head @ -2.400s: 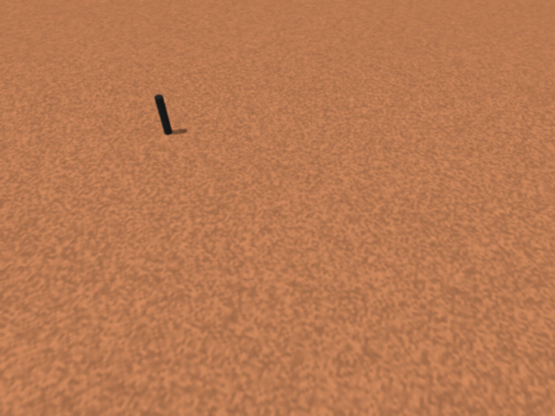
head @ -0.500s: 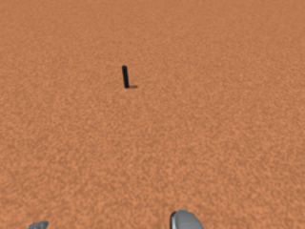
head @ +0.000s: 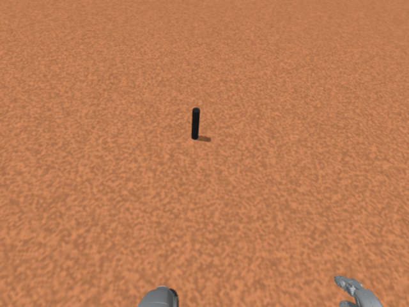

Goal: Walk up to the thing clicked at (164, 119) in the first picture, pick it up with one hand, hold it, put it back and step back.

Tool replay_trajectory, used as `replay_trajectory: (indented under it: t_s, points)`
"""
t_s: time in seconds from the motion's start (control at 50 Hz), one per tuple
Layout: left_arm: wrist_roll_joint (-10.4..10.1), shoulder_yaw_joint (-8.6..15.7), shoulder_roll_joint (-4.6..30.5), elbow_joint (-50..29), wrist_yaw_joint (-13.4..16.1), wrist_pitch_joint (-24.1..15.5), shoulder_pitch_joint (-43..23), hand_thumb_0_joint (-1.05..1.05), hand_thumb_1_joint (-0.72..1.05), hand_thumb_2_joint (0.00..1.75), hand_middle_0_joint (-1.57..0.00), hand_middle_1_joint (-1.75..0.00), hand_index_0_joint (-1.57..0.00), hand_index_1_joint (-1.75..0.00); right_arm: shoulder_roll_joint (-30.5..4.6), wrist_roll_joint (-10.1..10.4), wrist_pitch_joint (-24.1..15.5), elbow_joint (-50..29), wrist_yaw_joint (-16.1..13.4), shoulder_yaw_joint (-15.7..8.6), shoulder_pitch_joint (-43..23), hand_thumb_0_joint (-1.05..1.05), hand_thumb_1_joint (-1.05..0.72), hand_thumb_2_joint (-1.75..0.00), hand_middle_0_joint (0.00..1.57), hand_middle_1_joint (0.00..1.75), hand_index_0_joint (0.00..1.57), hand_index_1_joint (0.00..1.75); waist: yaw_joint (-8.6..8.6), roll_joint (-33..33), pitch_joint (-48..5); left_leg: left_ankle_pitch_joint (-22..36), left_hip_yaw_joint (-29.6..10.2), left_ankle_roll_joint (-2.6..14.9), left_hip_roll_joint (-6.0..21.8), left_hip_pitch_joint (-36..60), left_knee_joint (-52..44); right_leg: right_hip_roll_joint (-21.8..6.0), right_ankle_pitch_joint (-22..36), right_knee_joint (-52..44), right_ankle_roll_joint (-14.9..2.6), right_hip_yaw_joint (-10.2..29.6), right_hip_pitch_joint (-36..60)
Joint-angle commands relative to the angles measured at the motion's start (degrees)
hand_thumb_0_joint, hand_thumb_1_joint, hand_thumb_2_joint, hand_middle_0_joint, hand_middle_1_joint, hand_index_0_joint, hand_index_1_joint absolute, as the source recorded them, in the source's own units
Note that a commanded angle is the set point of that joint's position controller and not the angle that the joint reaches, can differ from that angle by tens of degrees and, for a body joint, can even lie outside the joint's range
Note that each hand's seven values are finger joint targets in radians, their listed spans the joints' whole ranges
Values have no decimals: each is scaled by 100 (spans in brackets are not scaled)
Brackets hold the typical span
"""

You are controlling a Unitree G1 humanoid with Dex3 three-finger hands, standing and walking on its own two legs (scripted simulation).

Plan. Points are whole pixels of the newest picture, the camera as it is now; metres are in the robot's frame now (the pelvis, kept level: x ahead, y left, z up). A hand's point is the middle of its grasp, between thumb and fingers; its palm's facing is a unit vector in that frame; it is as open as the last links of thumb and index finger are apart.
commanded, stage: walk up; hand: left
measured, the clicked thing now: (195, 124) +1.19 +0.08 -0.64
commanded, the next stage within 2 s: none
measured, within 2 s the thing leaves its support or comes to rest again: neither
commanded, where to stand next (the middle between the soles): +0.85 -0.06 m, yaw -1 degrees
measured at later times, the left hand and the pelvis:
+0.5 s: hand (119, 203) +0.36 +0.24 -0.12, palm faces -0.14 -0.91 -0.38, open 7.4 cm; pelvis +0.23 -0.03 +0.00, yaw -3 degrees
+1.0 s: hand (129, 178) +0.44 +0.23 -0.13, palm faces -0.01 -0.93 -0.37, open 7.4 cm; pelvis +0.42 -0.05 +0.01, yaw +0 degrees
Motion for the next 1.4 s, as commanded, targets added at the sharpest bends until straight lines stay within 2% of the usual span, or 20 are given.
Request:
replay_trajectory:
  t_s: [0.0,0.02,0.04,0.14,0.26,0.38,0.46,0.48,0.52,0.54,0.6,0.64,0.8,0.94,1.0,1.04,1.06,1.14,1.26,1.38]
  points:
    - [-86,159,865,-679,209,-113,-14,0,90,90,-20,-30,-20,-30,-1598,-241,-222,20,-198,-574,1584,0,-90,-90,20,30,20,30,-1050,1314,-1296,-1442,-890,537,321,3347,-644,-684,2142,2655,-602,254,-2057]
    - [-136,61,486,-679,195,-84,339,0,90,90,-20,-30,-20,-30,-1909,-228,-245,-139,-291,-647,1617,0,-90,-90,20,30,20,30,-884,2196,-1474,-1749,-3227,803,1601,4151,-991,145,-636,3835,-332,520,-3395]
    - [-151,205,1199,-566,284,-10,413,0,90,90,-20,-30,-20,-30,-2033,-5,-236,-282,-309,-674,1400,0,-90,-90,20,30,20,30,-918,1306,-1572,-1935,-4367,1428,2086,4307,-1448,95,-653,4281,-404,1081,-3874]
    - [-186,176,989,-396,204,-14,54,0,90,90,-20,-30,-20,-30,-1299,197,-334,-327,-409,-329,851,0,-90,-90,20,30,20,30,-465,455,-241,1908,-1275,644,1162,2124,-1429,-395,575,3723,-234,1594,-2995]
    - [-66,198,889,-598,-21,92,-433,0,90,90,-20,-30,-20,-30,-1357,115,-431,-502,-378,-355,646,0,-90,-90,20,30,20,30,-432,640,134,380,-615,1052,1085,1784,-2005,-628,1202,2475,4,1102,-3208]
    - [-28,222,729,-734,-114,26,-1172,0,90,90,-20,-30,-20,-30,-1386,100,-329,-457,-354,-355,784,0,-90,-90,20,30,20,30,-596,620,6,606,-231,835,863,1935,-1558,-476,2043,786,-161,692,-2390]
    - [-13,381,1008,-432,-41,-41,-528,0,90,90,-20,-30,-20,-30,-1341,80,-256,-560,-396,-329,756,0,-90,-90,20,30,20,30,-172,42,-366,47,-241,648,843,1302,-312,-268,1546,497,-327,658,-741]
    - [-4,492,1239,-274,25,-105,63,0,90,90,-20,-30,-20,-30,-1067,61,-258,-531,-390,-211,1037,0,-90,-90,20,30,20,30,78,-638,-816,31,51,486,457,940,1040,-342,1062,252,-429,926,226]
    - [-25,646,1958,-344,145,-154,490,0,90,90,-20,-30,-20,-30,-911,125,-195,-498,-374,-96,1439,0,-90,-90,20,30,20,30,170,-1735,-957,-2363,55,41,-614,-901,3232,-2381,-439,-1270,-1050,4556,1086]
    - [-91,626,1927,-391,151,-121,189,0,90,90,-20,-30,-20,-30,-1377,69,-141,-385,-436,-201,1191,0,-90,-90,20,30,20,30,163,-1308,-726,-2407,-299,51,-276,-987,3671,-2508,-531,-1278,-1453,4743,657]
    - [-153,430,1338,-520,235,-121,-407,0,90,90,-20,-30,-20,-30,-1217,214,-98,-103,-386,-186,1189,0,-90,-90,20,30,20,30,-232,-845,-52,-1407,-829,62,33,-518,3341,-1608,932,-1233,-786,2596,-644]
    - [-125,384,1227,-562,218,-146,-635,0,90,90,-20,-30,-20,-30,-1121,145,-14,1,-312,-175,1403,0,-90,-90,20,30,20,30,-432,-974,57,-1050,-591,18,42,-78,2982,-1247,946,-1368,-766,1899,-1317]
    - [-20,454,1265,-745,205,-220,-302,0,90,90,-20,-30,-20,-30,-1054,-14,33,-235,-146,-241,491,0,-90,-90,20,30,20,30,-175,-650,294,-493,-581,-303,175,-715,1332,-1415,354,-1725,-1049,1488,-918]
    - [-39,428,1341,-736,195,-155,-138,0,90,90,-20,-30,-20,-30,-933,-24,-135,-345,-125,-227,182,0,-90,-90,20,30,20,30,-149,-548,-44,-447,-15,-23,5,421,3,-1447,1948,-669,-1114,1172,-693]
    - [-55,273,1095,-807,207,-85,-69,0,90,90,-20,-30,-20,-30,-1223,-77,-215,-29,-239,-370,1261,0,-90,-90,20,30,20,30,-739,319,-604,-709,100,233,-338,2386,-529,-922,2870,1361,-790,643,-1389]
    - [-170,130,582,-819,229,-23,394,0,90,90,-20,-30,-20,-30,-1975,-117,-253,-173,-370,-570,1816,0,-90,-90,20,30,20,30,-871,1668,-1047,-1737,-3833,1131,1862,3942,-1549,415,-455,3662,-231,523,-3728]
    - [-83,252,1197,-689,313,37,112,0,90,90,-20,-30,-20,-30,-2006,82,-221,-174,-360,-612,1693,0,-90,-90,20,30,20,30,-938,1110,-878,-1739,-4134,1579,2182,3624,-1558,-89,-777,4085,-347,1100,-3808]
    - [-170,190,1027,-480,218,67,141,0,90,90,-20,-30,-20,-30,-1347,152,-248,-359,-437,-296,961,0,-90,-90,20,30,20,30,-502,547,38,202,-1406,830,1129,1875,-1605,-382,340,3550,-283,1482,-3049]
    - [-60,213,869,-523,56,111,-128,0,90,90,-20,-30,-20,-30,-1445,79,-305,-554,-394,-347,741,0,-90,-90,20,30,20,30,-491,864,239,-640,-862,1190,1127,1565,-1922,-646,994,2212,30,975,-3044]
    - [-33,276,836,-527,-12,8,-560,0,90,90,-20,-30,-20,-30,-1491,73,-239,-611,-341,-352,624,0,-90,-90,20,30,20,30,-491,827,272,-1352,-696,1010,957,1103,-1673,-496,1516,1051,-95,701,-2163]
